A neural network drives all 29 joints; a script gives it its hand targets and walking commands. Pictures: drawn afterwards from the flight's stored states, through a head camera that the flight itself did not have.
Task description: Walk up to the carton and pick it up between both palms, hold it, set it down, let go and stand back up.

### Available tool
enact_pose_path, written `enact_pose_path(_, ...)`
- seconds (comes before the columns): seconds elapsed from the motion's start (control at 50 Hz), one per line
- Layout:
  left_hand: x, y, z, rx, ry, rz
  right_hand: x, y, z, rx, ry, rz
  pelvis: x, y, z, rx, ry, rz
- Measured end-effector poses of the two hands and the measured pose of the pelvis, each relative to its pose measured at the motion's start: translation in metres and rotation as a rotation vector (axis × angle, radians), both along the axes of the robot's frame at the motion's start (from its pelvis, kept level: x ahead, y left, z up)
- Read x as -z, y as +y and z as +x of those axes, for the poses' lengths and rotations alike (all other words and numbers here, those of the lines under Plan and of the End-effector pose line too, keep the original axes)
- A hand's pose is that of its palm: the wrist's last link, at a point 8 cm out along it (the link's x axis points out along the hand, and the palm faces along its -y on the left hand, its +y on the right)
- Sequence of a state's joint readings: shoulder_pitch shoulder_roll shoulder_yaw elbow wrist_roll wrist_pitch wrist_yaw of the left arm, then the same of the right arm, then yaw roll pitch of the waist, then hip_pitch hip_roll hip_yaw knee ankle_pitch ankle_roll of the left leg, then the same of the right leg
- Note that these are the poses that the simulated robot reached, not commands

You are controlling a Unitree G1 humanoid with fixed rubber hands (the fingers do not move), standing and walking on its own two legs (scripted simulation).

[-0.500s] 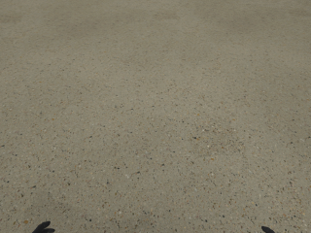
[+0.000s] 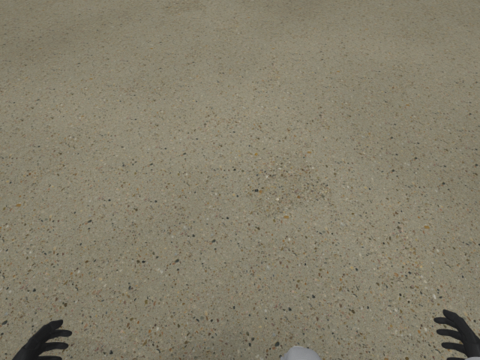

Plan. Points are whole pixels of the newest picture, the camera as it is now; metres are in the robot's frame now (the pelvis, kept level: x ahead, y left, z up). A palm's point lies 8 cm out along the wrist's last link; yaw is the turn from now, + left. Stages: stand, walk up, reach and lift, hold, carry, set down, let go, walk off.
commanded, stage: walk up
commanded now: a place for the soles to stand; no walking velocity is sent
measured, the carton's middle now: out of the picture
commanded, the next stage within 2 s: none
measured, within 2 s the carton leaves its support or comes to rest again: neither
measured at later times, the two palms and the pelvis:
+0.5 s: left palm (168, 252) +0.30 +0.16 -0.06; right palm out of the picture -0.08 -0.44 -0.01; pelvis +0.02 -0.06 +0.02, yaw -27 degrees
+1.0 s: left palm (288, 230) +0.35 -0.07 -0.05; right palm out of the picture -0.17 -0.49 -0.07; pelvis +0.02 -0.19 +0.01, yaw -54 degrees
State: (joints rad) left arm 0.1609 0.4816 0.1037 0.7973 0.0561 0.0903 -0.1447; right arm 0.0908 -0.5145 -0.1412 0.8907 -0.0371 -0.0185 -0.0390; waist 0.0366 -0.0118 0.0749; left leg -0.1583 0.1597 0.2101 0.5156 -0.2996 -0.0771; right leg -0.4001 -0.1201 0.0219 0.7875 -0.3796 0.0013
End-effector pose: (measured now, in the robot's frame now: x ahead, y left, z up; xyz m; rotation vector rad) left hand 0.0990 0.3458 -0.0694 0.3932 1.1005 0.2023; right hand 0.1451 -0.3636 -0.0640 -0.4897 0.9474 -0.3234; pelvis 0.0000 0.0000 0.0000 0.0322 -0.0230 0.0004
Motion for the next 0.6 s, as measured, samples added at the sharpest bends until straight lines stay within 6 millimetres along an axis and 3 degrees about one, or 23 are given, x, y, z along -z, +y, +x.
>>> enact_pose_path(0.08, 0.006, -0.031, 0.015, 0.040, -0.026, 0.033, 0.019, -0.038, -0.008, 0.040, -0.002, 0.015, 0.016, -0.030, 0.004, 0.056, -0.007, -0.027)
enact_pose_path(0.16, 0.007, -0.062, 0.013, 0.083, 0.025, 0.003, 0.016, -0.034, -0.023, 0.052, 0.011, 0.079, 0.003, -0.047, 0.003, 0.146, 0.010, -0.005)
enact_pose_path(0.22, 0.008, -0.082, 0.028, 0.146, 0.035, -0.024, 0.006, -0.039, -0.045, 0.097, 0.020, 0.076, -0.006, -0.054, 0.002, 0.206, 0.016, -0.010)
enact_pose_path(0.3, 0.011, -0.109, 0.072, 0.260, -0.015, -0.072, -0.007, -0.056, -0.090, 0.199, 0.036, 0.024, -0.007, -0.057, 0.005, 0.280, 0.009, -0.030)
enact_pose_path(0.42, 0.005, -0.163, 0.170, 0.474, -0.144, -0.133, -0.032, -0.069, -0.184, 0.420, 0.040, -0.087, -0.005, -0.056, 0.017, 0.381, 0.008, -0.057)
enact_pose_path(0.5, -0.006, -0.188, 0.201, 0.605, -0.119, -0.130, -0.056, -0.073, -0.230, 0.562, 0.005, -0.141, -0.015, -0.061, 0.024, 0.479, 0.008, -0.065)
enact_pose_path(0.6, -0.008, -0.205, 0.217, 0.677, -0.068, -0.099, -0.055, -0.074, -0.256, 0.649, -0.010, -0.126, -0.017, -0.074, 0.028, 0.579, 0.016, -0.045)
